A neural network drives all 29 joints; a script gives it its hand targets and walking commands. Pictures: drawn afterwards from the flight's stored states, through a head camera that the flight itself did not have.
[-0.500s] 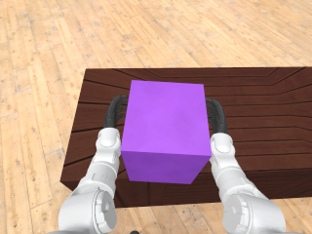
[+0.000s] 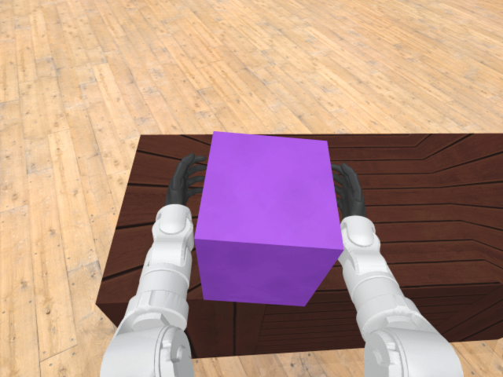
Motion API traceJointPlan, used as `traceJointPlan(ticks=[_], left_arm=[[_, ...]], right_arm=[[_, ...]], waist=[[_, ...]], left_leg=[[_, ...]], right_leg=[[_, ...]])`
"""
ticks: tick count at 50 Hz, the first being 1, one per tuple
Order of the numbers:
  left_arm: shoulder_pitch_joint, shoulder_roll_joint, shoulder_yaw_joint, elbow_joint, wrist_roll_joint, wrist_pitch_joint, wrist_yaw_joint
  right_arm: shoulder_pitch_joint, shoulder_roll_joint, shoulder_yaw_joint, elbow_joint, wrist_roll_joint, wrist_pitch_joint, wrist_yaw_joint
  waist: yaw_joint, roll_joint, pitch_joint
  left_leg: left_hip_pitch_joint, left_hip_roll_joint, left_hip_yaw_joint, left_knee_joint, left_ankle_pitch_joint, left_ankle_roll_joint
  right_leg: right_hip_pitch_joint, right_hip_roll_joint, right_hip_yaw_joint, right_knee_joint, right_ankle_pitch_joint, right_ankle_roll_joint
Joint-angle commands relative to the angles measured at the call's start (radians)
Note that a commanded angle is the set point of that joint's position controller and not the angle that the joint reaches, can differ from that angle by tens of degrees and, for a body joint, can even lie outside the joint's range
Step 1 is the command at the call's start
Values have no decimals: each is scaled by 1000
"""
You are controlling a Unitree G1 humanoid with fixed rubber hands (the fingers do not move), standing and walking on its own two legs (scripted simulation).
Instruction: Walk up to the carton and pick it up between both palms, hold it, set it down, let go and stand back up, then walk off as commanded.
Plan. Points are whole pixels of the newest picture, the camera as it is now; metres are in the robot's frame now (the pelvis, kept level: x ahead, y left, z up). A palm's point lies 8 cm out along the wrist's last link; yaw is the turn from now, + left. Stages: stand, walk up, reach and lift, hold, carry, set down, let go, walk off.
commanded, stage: reach and lift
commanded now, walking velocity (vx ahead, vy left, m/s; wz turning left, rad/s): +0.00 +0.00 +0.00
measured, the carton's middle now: (262, 224) +0.37 +0.01 +0.00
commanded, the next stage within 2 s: hold in 1.94 s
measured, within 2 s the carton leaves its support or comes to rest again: neither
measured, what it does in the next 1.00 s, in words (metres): stands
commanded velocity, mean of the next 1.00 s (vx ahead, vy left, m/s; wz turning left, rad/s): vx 0.00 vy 0.00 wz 0.00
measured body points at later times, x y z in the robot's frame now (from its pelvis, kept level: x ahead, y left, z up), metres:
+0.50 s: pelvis +0.00 +0.00 +0.00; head -0.01 +0.03 +0.45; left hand +0.38 +0.16 +0.12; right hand +0.38 -0.13 +0.10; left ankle +0.05 +0.12 -0.75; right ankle -0.05 -0.12 -0.75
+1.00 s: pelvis -0.01 -0.01 +0.00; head -0.04 +0.03 +0.45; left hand +0.36 +0.16 +0.16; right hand +0.37 -0.13 +0.14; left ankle +0.05 +0.12 -0.75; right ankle -0.05 -0.12 -0.75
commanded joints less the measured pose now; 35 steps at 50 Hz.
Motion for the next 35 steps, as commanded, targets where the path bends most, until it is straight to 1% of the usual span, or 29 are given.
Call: traceJointPlan(ticks=[1,2,3,4,5,6,8,9,10,12,14,15,16,18,20,21,22,23,24,25,26,28,29,30,31,32,33,34,35], left_arm=[[-504,-592,-370,-91,-9,19,-147],[-466,-593,-372,-103,-6,34,-147],[-475,-601,-389,-122,-18,47,-148],[-489,-606,-406,-164,-28,56,-151],[-471,-603,-415,-149,-37,77,-152],[-470,-600,-426,-193,-41,91,-154],[-449,-582,-426,-217,-43,128,-163],[-450,-596,-451,-265,-52,143,-167],[-440,-603,-462,-275,-57,164,-169],[-422,-600,-471,-297,-54,214,-174],[-411,-594,-498,-372,-70,260,-176],[-414,-587,-493,-380,-70,276,-183],[-381,-574,-475,-359,-53,301,-188],[-390,-572,-482,-419,-55,336,-194],[-380,-580,-507,-472,-69,357,-195],[-371,-572,-509,-472,-66,371,-196],[-344,-575,-521,-475,-66,384,-194],[-352,-561,-509,-472,-58,397,-196],[-346,-558,-507,-506,-57,410,-197],[-337,-556,-510,-506,-55,424,-197],[-345,-561,-526,-548,-67,425,-197],[-344,-543,-521,-545,-70,440,-195],[-344,-540,-534,-569,-72,446,-195],[-338,-534,-534,-569,-79,455,-193],[-317,-527,-514,-557,-62,468,-196],[-351,-522,-520,-575,-70,475,-199],[-362,-526,-519,-599,-72,480,-202],[-351,-513,-504,-578,-58,495,-205],[-370,-513,-503,-600,-66,500,-208]], right_arm=[[-587,554,397,-182,-8,-33,122],[-590,564,429,-221,18,-28,119],[-589,557,434,-225,31,-16,117],[-594,559,459,-249,47,-11,113],[-616,543,473,-277,60,0,109],[-614,551,497,-298,80,10,104],[-586,537,528,-329,109,38,90],[-599,539,548,-371,122,41,87],[-616,532,551,-394,144,50,80],[-596,496,537,-370,151,83,73],[-596,492,560,-438,178,104,65],[-587,487,568,-431,185,116,61],[-569,465,546,-405,177,135,59],[-581,459,559,-447,185,149,56],[-610,459,586,-535,213,150,49],[-621,456,602,-559,223,155,47],[-623,445,610,-579,237,159,44],[-619,443,605,-562,239,173,41],[-625,438,615,-606,244,175,41],[-610,427,612,-595,250,188,38],[-609,439,624,-621,255,188,37],[-605,428,630,-621,260,202,33],[-630,419,647,-659,268,200,33],[-635,422,651,-672,275,207,32],[-622,416,655,-649,278,220,31],[-620,425,647,-641,280,229,31],[-640,427,651,-659,281,227,31],[-629,410,634,-624,278,239,31],[-632,411,630,-636,278,240,31]], waist=[[4,60,-357],[18,41,-347],[2,55,-350],[8,52,-363],[0,37,-343],[10,36,-357],[2,24,-322],[-3,44,-358],[-6,58,-355],[-21,72,-300],[-25,73,-306],[-28,60,-287],[-32,68,-244],[-38,63,-258],[-45,63,-299],[-37,62,-311],[-46,72,-299],[-38,76,-267],[-40,74,-295],[-44,80,-267],[-47,73,-299],[-46,70,-278],[-38,63,-296],[-43,55,-291],[-34,49,-258],[-45,67,-253],[-42,55,-269],[-41,68,-210],[-51,54,-224]], left_leg=[[390,-25,42,49,180,-4],[384,-29,45,46,188,3],[398,-30,40,44,196,0],[401,-29,37,51,207,-1],[403,-29,33,45,188,5],[408,-30,33,50,207,6],[405,-36,29,53,215,5],[413,-35,27,58,231,2],[428,-36,24,66,235,0],[453,-30,20,61,217,-5],[479,-30,18,65,232,-10],[482,-28,14,67,230,-11],[478,-30,19,55,207,-11],[487,-34,18,55,214,-12],[511,-34,12,73,263,-13],[506,-39,13,80,265,-13],[516,-39,9,83,290,-16],[506,-41,12,77,263,-14],[518,-40,10,81,272,-14],[515,-40,10,78,264,-16],[523,-39,7,85,280,-20],[523,-40,10,79,261,-16],[527,-39,11,84,270,-16],[532,-38,6,86,266,-12],[520,-41,9,75,236,-7],[520,-41,12,72,214,-10],[519,-39,12,71,214,-8],[507,-41,18,61,178,-5],[515,-39,16,63,185,-2]], right_leg=[[-117,14,-72,-47,198,43],[-96,11,-64,-44,216,45],[-92,11,-70,-43,224,44],[-91,13,-68,-43,230,46],[-100,11,-67,-48,209,49],[-81,12,-64,-40,241,53],[-66,6,-58,-40,274,57],[-55,10,-59,-32,289,58],[-69,13,-61,-32,276,55],[-99,15,-66,-45,222,49],[-93,18,-70,-46,219,45],[-87,17,-66,-43,220,48],[-96,15,-70,-48,195,47],[-85,17,-74,-39,219,54],[-73,23,-82,-25,277,57],[-65,25,-81,-21,288,60],[-68,24,-82,-22,311,59],[-78,20,-80,-22,293,61],[-66,23,-84,-18,308,61],[-65,23,-82,-20,296,57],[-57,28,-89,-14,315,60],[-62,25,-86,-14,306,61],[-55,29,-90,-11,310,62],[-61,27,-85,-11,315,64],[-59,25,-81,-15,300,67],[-63,21,-84,-17,280,64],[-61,23,-82,-18,275,63],[-77,17,-81,-24,248,64],[-69,17,-80,-21,254,66]])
